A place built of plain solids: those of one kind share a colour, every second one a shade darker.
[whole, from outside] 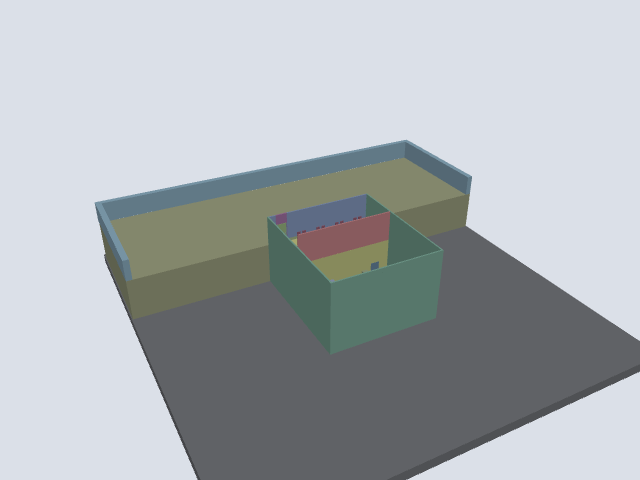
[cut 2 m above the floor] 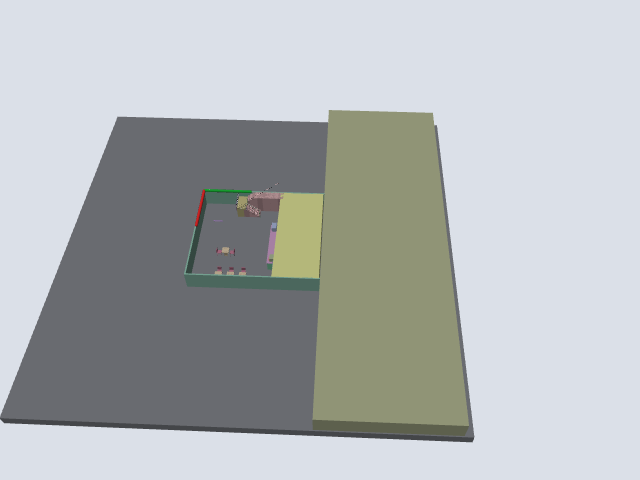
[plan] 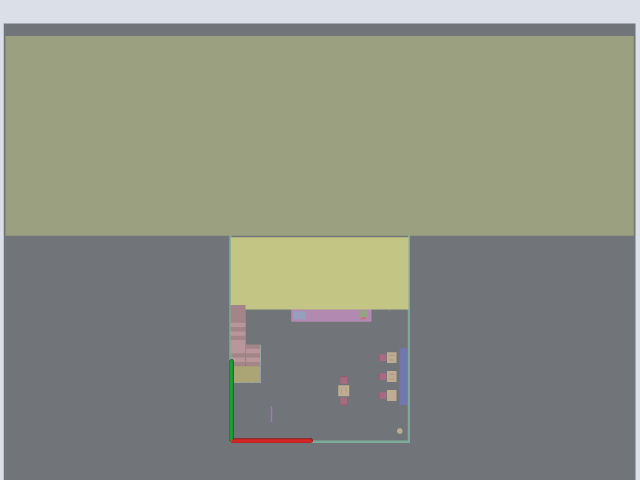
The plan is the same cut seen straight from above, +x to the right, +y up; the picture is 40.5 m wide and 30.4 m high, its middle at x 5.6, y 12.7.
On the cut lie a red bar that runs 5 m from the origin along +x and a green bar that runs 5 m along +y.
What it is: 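A cafe in the deep cellar of an old town house, fitted out in the 2010s to 2020s; 11.2 x 12.8 m; the hall a cellar under a ceiling 2.69 m high; over the flight a stairwell up to the entrance level's ceiling, 7.54 m over the hall's floor; the entrance level at street height, 4.34 m over the hall's floor, over the rear 4.5 m, with the street door 0.95 x 2.15 m and a glazed street front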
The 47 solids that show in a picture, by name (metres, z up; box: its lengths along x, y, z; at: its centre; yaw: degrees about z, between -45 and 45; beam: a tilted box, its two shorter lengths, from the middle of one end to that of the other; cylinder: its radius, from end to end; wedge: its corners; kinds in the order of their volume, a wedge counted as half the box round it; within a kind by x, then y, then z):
{
 "street_ground_1": {"box": [39.8, 12.65, 4.39], "at": [5.58, 19.3, 2.15]},
 "upper_1": {"box": [11.25, 4.58, 4.39], "at": [5.58, 10.58, 2.15]},
 "street_hedge_1": {"box": [0.6, 12.65, 2.2], "at": [-14.03, 19.3, 5.44]},
 "street_hedge_2": {"box": [39.8, 0.6, 2.2], "at": [5.58, 25.92, 5.44]},
 "street_hedge_3": {"box": [0.6, 12.65, 2.2], "at": [25.18, 19.3, 5.44]},
 "wall_1": {"box": [0.15, 13.12, 7.59], "at": [-0.07, 6.41, 3.75]},
 "wall_2": {"box": [5.36, 0.15, 7.59], "at": [2.53, -0.07, 3.75]},
 "wall_3": {"box": [1.5, 0.15, 7.59], "at": [5.66, -0.07, 3.75]},
 "wall_4": {"box": [5.19, 0.15, 7.59], "at": [8.71, -0.07, 3.75]},
 "wall_5": {"box": [0.15, 13.12, 7.59], "at": [11.22, 6.41, 3.75]},
 "stair_step_1": {"box": [0.93, 0.55, 1.57], "at": [0.41, 4.98, 0.73]},
 "stair_step_2": {"box": [0.93, 0.55, 1.79], "at": [0.41, 5.25, 0.84]},
 "stair_step_3": {"box": [0.93, 0.55, 2.0], "at": [0.41, 5.53, 0.95]},
 "stair_step_4": {"box": [0.93, 0.55, 2.22], "at": [0.41, 5.81, 1.06]},
 "stair_step_5": {"box": [0.93, 0.55, 2.44], "at": [0.41, 6.08, 1.17]},
 "stair_step_6": {"box": [0.93, 0.55, 2.65], "at": [0.41, 6.36, 1.28]},
 "stair_step_7": {"box": [0.93, 0.55, 2.87], "at": [0.41, 6.63, 1.39]},
 "stair_step_8": {"box": [0.93, 0.55, 3.09], "at": [0.41, 6.91, 1.49]},
 "stair_step_9": {"box": [0.93, 0.55, 3.31], "at": [0.41, 7.19, 1.6]},
 "stair_step_10": {"box": [0.93, 0.55, 3.52], "at": [0.41, 7.46, 1.71]},
 "stair_step_11": {"box": [0.93, 0.55, 3.74], "at": [0.41, 7.74, 1.82]},
 "stair_step_12": {"box": [0.93, 0.55, 3.96], "at": [0.41, 8.01, 1.93]},
 "stair_step_13": {"box": [0.93, 0.58, 4.17], "at": [0.41, 8.3, 2.04]},
 "stair_step_14": {"box": [0.94, 0.58, 1.14], "at": [1.34, 4.69, 0.52]},
 "stair_step_15": {"box": [0.94, 0.55, 0.92], "at": [1.34, 4.98, 0.41]},
 "stair_step_16": {"box": [0.94, 0.55, 0.7], "at": [1.34, 5.25, 0.3]},
 "stair_step_17": {"box": [0.94, 0.55, 0.48], "at": [1.34, 5.53, 0.19]},
 "stair_step_18": {"box": [0.94, 0.55, 0.27], "at": [1.34, 5.81, 0.08]},
 "entrance_wall_1": {"box": [10.22, 0.15, 3.25], "at": [6.04, 8.37, 5.92]},
 "window_wall_1": {"box": [9.25, 0.15, 3.2], "at": [6.53, 12.89, 5.94]},
 "stair_landing_1": {"box": [1.86, 1.02, 1.35], "at": [0.88, 4.19, 0.63]},
 "street_door_wall_1": {"box": [1.2, 0.15, 3.2], "at": [1.3, 12.89, 5.94]},
 "bench_upholstered_1": {"box": [0.5, 3.6, 0.25], "at": [10.88, 4.05, 0.33]},
 "display_1": {"box": [0.78, 0.51, 0.54], "at": [4.29, 7.93, 1.31]},
 "counter_top_1": {"box": [5.09, 0.78, 0.04], "at": [6.33, 7.91, 1.02]},
 "meeting_table_1": {"box": [0.7, 0.7, 0.07], "at": [7.1, 3.15, 0.71]},
 "meeting_table_2": {"box": [0.6, 0.7, 0.07], "at": [10.14, 2.85, 0.71]},
 "meeting_table_3": {"box": [0.6, 0.7, 0.07], "at": [10.14, 4.05, 0.71]},
 "meeting_table_4": {"box": [0.6, 0.7, 0.07], "at": [10.14, 5.25, 0.71]},
 "coffee_machine_1": {"box": [0.6, 0.45, 0.45], "at": [8.35, 8.03, 1.26]},
 "street_door_leaf_1": {"box": [0.95, 0.04, 2.15], "at": [1.3, 12.8, 5.42]},
 "service_door_1": {"box": [0.95, 0.03, 2.1], "at": [9.62, 8.28, 1.0]},
 "side_chair_1": {"box": [0.42, 0.42, 0.04], "at": [7.1, 2.5, 0.43]},
 "side_chair_2": {"box": [0.42, 0.42, 0.04], "at": [7.1, 3.8, 0.43]},
 "side_chair_3": {"box": [0.42, 0.42, 0.04], "at": [9.59, 2.85, 0.43]},
 "side_chair_4": {"box": [0.42, 0.42, 0.04], "at": [9.59, 4.05, 0.43]},
 "side_chair_5": {"box": [0.42, 0.42, 0.04], "at": [9.59, 5.25, 0.43]}
}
